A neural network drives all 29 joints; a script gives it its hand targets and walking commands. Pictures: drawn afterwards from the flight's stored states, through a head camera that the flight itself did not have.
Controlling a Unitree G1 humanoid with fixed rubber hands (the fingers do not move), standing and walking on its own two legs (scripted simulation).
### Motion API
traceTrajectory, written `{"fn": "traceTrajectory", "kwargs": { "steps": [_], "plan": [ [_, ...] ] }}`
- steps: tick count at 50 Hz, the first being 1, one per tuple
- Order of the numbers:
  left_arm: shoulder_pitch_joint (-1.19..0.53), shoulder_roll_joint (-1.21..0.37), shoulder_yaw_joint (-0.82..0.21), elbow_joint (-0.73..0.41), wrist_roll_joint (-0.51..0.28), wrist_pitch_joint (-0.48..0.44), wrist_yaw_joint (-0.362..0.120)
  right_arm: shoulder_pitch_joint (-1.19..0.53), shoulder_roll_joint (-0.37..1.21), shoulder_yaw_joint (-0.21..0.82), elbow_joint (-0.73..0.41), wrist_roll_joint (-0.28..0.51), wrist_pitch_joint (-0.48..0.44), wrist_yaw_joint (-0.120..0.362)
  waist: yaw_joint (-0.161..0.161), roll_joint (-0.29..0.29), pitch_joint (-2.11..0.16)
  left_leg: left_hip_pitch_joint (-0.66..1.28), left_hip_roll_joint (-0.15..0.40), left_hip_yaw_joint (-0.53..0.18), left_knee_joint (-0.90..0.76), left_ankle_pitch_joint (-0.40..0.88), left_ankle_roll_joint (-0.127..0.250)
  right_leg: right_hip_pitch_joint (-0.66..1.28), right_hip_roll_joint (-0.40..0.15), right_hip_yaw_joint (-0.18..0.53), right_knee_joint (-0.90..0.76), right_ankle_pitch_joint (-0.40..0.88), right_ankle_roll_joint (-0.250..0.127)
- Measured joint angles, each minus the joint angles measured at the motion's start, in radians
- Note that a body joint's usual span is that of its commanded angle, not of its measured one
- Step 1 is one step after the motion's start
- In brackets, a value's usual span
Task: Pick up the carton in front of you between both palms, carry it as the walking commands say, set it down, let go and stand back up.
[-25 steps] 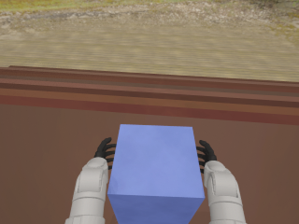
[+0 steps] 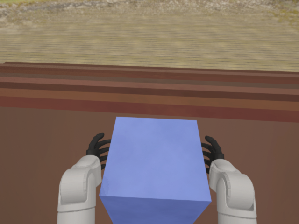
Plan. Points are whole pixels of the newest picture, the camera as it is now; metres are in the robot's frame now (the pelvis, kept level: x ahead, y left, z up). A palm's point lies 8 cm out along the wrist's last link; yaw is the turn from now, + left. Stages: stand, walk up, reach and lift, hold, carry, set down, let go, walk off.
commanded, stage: carry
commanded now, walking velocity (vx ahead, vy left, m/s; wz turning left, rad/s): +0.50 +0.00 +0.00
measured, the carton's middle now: (153, 175) +0.27 +0.00 +0.01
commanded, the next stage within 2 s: none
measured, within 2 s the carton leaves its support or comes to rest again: neither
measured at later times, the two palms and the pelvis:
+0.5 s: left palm (103, 87) +0.56 +0.18 +0.10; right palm (188, 91) +0.54 -0.12 +0.10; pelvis +0.28 +0.05 +0.02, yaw -1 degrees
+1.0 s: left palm (118, 52) +0.86 +0.18 +0.09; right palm (179, 51) +0.89 -0.12 +0.08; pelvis +0.62 +0.01 +0.02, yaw +3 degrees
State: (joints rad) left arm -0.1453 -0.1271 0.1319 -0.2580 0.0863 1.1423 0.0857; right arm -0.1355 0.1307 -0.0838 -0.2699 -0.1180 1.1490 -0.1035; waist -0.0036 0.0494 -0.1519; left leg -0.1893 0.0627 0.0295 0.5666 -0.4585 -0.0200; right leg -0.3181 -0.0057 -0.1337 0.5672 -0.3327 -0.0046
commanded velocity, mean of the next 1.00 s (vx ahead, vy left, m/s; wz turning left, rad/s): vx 0.50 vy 0.00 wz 0.00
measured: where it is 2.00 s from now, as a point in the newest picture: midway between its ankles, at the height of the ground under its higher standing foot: (145, 118)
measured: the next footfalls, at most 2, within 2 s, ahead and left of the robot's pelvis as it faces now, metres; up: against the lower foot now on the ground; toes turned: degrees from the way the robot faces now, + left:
left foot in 0.26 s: +0.27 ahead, +0.11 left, +0.00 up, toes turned +11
right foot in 0.72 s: +0.62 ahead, -0.07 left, +0.00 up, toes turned -10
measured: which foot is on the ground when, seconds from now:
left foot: down 0.00-0.02, up 0.04-0.24, down 0.26-0.74, up 0.76-1.00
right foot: down 0.00-0.26, up 0.28-0.70, down 0.72-1.00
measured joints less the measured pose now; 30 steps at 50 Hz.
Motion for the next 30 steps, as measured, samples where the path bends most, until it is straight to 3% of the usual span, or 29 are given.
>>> {"fn": "traceTrajectory", "kwargs": {
  "steps": [2,5,7,11,14,17,20,25,30],
  "plan": [
    [0.001,-0.01,-0.038,-0.011,0.01,0.008,0.004,0.031,-0.003,-0.026,-0.06,0.013,0.023,0.0,-0.004,-0.004,0.009,-0.066,0.008,0.021,0.163,0.026,-0.001,0.044,-0.003,-0.024,-0.026,-0.001,-0.02],
    [0.01,-0.004,-0.066,-0.044,0.012,0.039,0.014,0.034,-0.003,-0.042,-0.093,0.028,0.055,0.001,0.005,-0.052,0.025,-0.194,-0.026,0.063,0.352,-0.058,0.017,0.121,-0.028,-0.023,-0.102,-0.041,-0.016],
    [0.012,-0.004,-0.061,-0.08,0.01,0.059,0.023,0.015,-0.002,-0.042,-0.098,0.036,0.067,0.001,0.016,-0.077,0.039,-0.263,-0.038,0.093,0.32,-0.04,0.025,0.176,-0.044,-0.012,-0.169,-0.031,0.005],
    [-0.007,-0.006,-0.034,-0.131,0.008,0.078,0.026,-0.022,0.002,-0.033,-0.107,0.037,0.067,0.004,0.032,-0.098,0.065,-0.317,-0.049,0.144,0.056,0.15,0.031,0.28,-0.071,0.004,-0.217,-0.07,0.029],
    [-0.018,-0.005,-0.006,-0.144,0.004,0.082,0.023,-0.051,0.007,-0.021,-0.09,0.027,0.062,0.007,0.033,-0.097,0.072,-0.264,-0.057,0.205,-0.034,0.316,0.072,0.278,-0.112,0.006,-0.019,-0.179,0.043],
    [-0.028,-0.007,0.02,-0.106,0.004,0.085,0.018,-0.059,0.008,-0.01,-0.043,0.011,0.058,0.007,0.018,-0.078,0.072,-0.22,-0.056,0.215,0.006,0.225,0.12,0.088,-0.084,0.069,0.409,-0.148,0.018],
    [-0.026,-0.008,0.008,-0.078,0.009,0.088,0.014,-0.038,0.006,-0.015,-0.044,0.007,0.069,0.007,-0.001,-0.053,0.076,-0.127,-0.058,0.21,-0.101,0.22,0.101,-0.084,-0.072,0.055,0.546,-0.059,-0.006],
    [-0.025,-0.008,-0.025,-0.09,0.017,0.069,0.009,-0.019,0.003,-0.031,-0.093,0.017,0.064,0.007,-0.032,-0.029,0.09,0.025,-0.055,0.181,-0.255,0.215,0.094,-0.245,-0.071,0.028,0.358,0.049,-0.002],
    [-0.008,-0.006,-0.039,-0.134,0.027,0.063,0.007,-0.021,0.003,-0.03,-0.116,0.028,0.057,0.009,-0.03,-0.036,0.079,0.167,-0.05,0.164,-0.323,0.148,0.063,-0.295,-0.069,-0.014,0.097,0.189,0.0]
  ]
}}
